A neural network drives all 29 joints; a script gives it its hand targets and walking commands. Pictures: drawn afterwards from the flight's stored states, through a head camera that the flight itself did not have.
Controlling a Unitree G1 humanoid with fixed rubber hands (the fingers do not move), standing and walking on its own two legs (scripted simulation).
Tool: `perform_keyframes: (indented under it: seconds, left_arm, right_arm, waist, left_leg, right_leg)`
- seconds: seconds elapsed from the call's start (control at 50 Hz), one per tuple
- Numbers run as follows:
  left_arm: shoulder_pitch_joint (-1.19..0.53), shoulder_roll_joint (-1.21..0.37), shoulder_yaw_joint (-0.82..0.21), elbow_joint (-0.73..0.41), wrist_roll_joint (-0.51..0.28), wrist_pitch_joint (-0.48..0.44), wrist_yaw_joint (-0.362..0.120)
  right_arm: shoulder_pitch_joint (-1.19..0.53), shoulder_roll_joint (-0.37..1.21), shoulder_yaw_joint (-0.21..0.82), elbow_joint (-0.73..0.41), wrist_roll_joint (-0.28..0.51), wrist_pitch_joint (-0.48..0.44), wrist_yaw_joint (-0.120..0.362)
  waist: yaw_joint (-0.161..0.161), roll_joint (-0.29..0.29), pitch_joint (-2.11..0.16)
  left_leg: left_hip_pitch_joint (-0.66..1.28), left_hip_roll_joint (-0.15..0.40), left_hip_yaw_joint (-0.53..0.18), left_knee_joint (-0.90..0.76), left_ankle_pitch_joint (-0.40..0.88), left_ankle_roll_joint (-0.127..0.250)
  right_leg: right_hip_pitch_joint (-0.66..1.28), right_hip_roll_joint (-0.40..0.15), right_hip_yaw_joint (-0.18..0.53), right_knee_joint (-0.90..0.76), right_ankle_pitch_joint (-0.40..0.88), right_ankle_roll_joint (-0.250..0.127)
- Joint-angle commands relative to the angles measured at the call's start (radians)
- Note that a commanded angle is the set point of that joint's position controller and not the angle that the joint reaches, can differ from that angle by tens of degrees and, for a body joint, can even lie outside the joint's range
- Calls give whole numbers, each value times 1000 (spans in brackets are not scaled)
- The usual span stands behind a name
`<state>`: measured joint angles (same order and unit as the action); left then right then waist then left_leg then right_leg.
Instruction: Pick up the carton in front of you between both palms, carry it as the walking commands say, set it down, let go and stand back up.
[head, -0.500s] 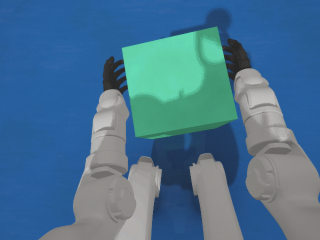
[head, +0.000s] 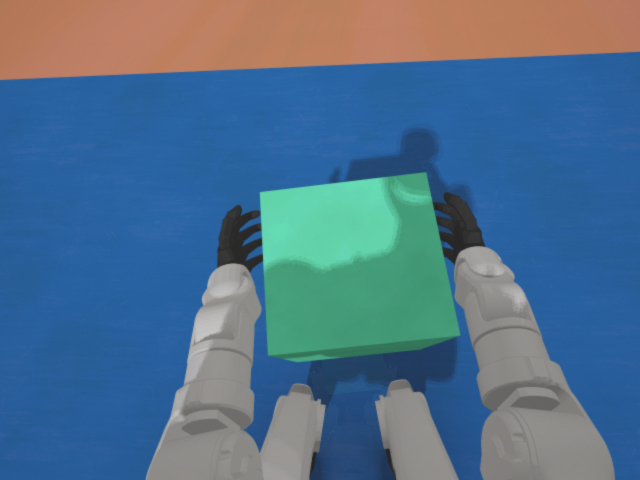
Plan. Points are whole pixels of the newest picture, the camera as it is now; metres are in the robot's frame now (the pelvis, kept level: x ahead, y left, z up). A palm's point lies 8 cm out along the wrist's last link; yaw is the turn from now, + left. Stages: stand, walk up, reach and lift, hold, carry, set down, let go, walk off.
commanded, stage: reach and lift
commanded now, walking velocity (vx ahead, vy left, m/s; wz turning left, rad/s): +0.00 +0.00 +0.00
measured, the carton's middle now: (351, 282) +0.40 -0.01 -0.13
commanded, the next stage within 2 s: hold in 1.76 s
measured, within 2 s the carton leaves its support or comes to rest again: neither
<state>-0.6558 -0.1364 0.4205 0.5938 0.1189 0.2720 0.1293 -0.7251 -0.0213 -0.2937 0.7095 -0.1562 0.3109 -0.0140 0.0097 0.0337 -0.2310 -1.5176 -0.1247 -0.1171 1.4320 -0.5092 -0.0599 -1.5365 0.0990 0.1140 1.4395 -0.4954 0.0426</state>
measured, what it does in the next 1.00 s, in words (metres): rises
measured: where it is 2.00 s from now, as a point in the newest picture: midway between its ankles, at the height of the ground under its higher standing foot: outside the picture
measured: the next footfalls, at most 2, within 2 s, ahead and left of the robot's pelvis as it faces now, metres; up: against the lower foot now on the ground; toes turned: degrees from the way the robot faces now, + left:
none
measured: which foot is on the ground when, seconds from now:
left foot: down 0.00-1.00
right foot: down 0.00-1.00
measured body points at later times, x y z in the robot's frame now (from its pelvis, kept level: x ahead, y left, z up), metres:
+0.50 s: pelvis +0.05 +0.00 +0.14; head +0.11 -0.01 +0.58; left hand +0.39 +0.15 +0.11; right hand +0.38 -0.16 +0.10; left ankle +0.07 +0.13 -0.56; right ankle +0.07 -0.13 -0.56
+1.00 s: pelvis +0.05 +0.01 +0.17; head +0.02 +0.01 +0.62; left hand +0.36 +0.15 +0.19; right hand +0.35 -0.15 +0.19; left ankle +0.07 +0.13 -0.57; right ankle +0.07 -0.13 -0.57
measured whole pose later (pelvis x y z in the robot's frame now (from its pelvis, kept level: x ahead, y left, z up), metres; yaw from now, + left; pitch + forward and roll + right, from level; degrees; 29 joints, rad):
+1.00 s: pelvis +0.05 +0.01 +0.17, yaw -1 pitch -3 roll +0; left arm -0.32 -0.17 0.31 0.43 0.30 0.59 0.01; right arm -0.29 0.16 -0.27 0.41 -0.29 0.62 -0.01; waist 0.00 0.01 -0.04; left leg -0.18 -0.05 -0.15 0.47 -0.24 -0.01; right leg -0.19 0.05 0.15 0.46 -0.22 0.02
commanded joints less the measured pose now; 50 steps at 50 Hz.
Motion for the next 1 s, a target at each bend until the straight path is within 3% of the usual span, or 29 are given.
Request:
perform_keyframes:
  seconds: [0.0,0.38,0.54,0.68,0.74,0.86,0.98]
  left_arm:
    - [-553,-1040,-626,72,-103,11,-257]
    - [-179,-1023,-670,53,-45,17,-289]
    - [-56,-1027,-723,-20,-61,100,-314]
    - [13,-1036,-766,-118,-88,222,-345]
    - [29,-1019,-739,-133,-78,273,-352]
    - [-38,-1000,-636,-87,-35,321,-374]
    - [-156,-1036,-644,-99,-45,315,-388]
  right_arm:
    - [-515,1095,513,-48,128,-35,214]
    - [-183,1109,569,-145,103,-35,206]
    - [-69,1120,622,-227,123,43,217]
    - [-12,1115,669,-347,149,166,231]
    - [6,1097,645,-373,136,219,233]
    - [-63,1091,546,-324,100,266,256]
    - [-186,1130,562,-338,114,260,270]
  waist:
    - [-17,-59,-713]
    - [-13,-45,-441]
    - [-8,-39,-305]
    - [-17,-26,-165]
    - [-18,-23,-70]
    - [-9,-18,65]
    - [-8,-22,-7]
  left_leg:
    - [424,-61,125,-233,203,12]
    - [914,-9,39,-651,414,38]
    - [1160,15,22,-837,534,41]
    - [1335,33,17,-984,588,36]
    - [1356,37,20,-1029,544,36]
    - [1323,46,36,-1069,339,47]
    - [1349,46,38,-1051,326,51]
  right_leg:
    - [600,58,-112,-246,251,-24]
    - [1050,22,-41,-658,442,-32]
    - [1261,6,-24,-840,543,-30]
    - [1399,-5,-30,-984,563,-24]
    - [1418,-6,-32,-1031,509,-31]
    - [1398,-8,-51,-1060,319,-43]
    - [1418,-10,-51,-1047,306,-42]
